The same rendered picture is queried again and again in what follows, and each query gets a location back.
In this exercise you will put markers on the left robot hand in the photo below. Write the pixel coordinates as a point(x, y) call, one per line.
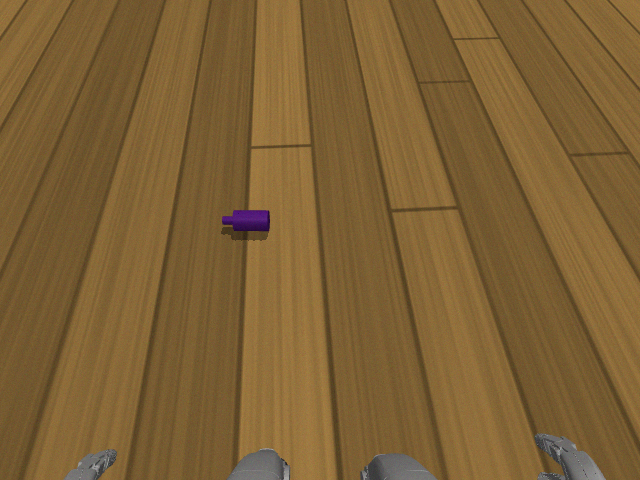
point(92, 466)

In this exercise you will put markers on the right robot hand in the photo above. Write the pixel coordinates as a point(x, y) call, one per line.
point(576, 465)

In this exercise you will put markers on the bottle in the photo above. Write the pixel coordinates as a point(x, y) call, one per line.
point(248, 220)

